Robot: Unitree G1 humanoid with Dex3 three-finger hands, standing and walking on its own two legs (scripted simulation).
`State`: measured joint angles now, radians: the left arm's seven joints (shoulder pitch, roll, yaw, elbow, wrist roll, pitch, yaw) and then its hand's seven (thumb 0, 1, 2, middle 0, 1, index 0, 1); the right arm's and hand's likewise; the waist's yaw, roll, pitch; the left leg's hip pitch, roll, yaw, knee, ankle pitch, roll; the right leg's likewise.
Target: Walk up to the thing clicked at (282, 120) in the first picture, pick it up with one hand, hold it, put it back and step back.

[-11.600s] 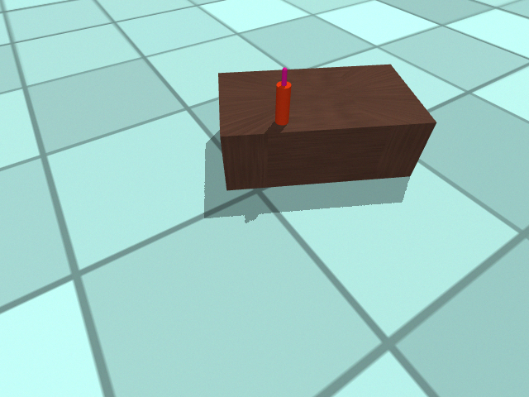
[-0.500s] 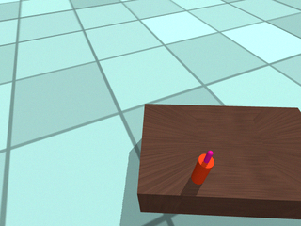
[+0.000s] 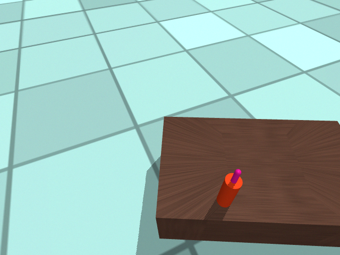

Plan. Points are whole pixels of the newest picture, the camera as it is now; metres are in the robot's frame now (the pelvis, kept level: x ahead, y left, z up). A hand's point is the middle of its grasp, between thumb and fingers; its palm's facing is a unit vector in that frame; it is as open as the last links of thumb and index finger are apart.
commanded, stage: stand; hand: right
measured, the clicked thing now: (230, 187) +0.42 -0.21 -0.29
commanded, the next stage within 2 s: go down in 0.02 s
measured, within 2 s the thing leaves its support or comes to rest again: neither
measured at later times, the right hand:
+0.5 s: hand out of the picture +0.15 -0.26 -0.15, palm faces +0.01 +0.94 -0.33, open 14.2 cm
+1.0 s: hand out of the picture +0.17 -0.27 -0.15, palm faces +0.05 +0.95 -0.32, open 17.5 cm
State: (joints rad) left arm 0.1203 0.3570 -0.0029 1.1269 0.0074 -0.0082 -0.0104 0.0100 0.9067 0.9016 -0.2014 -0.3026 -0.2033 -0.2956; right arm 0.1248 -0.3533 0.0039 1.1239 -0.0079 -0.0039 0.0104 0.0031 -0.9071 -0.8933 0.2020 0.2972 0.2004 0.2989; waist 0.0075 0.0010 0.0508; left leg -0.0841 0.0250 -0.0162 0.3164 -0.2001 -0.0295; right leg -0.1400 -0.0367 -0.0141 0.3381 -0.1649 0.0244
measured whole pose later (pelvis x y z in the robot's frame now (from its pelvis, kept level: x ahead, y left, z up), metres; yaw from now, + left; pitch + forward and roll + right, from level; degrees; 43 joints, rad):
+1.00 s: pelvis +0.03 +0.00 -0.05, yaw -2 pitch +11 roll +2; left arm 0.23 0.25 0.00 0.62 -0.03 -0.13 0.11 0.02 0.90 0.91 -0.20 -0.30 -0.20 -0.30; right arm 0.24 -0.37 -0.18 0.41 -0.04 0.40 0.13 -0.01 0.54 -0.04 0.05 0.05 0.05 0.05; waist 0.03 -0.02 -0.10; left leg -0.51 0.01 0.03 0.80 -0.47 -0.03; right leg -0.61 -0.04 0.05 0.87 -0.44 0.03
